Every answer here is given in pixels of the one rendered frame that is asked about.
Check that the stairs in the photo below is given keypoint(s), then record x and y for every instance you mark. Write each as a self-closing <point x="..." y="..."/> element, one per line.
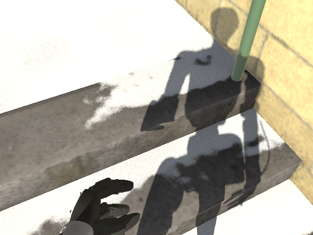
<point x="219" y="170"/>

